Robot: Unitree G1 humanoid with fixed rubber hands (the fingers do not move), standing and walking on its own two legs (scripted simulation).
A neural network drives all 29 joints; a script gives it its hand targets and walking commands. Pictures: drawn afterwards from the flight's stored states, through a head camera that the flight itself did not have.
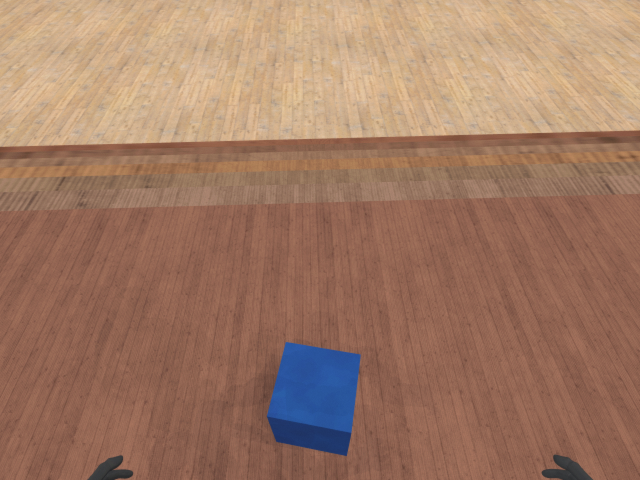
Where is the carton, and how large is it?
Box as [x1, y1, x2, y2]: [267, 342, 360, 455]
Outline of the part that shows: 286,342 267,414 276,441 346,455 351,432 360,355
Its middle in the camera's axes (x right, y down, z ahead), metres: -0.01 +0.46 +1.10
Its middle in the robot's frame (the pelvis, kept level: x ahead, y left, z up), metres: +0.42 +0.04 -0.66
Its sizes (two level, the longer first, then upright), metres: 0.210 0.200 0.250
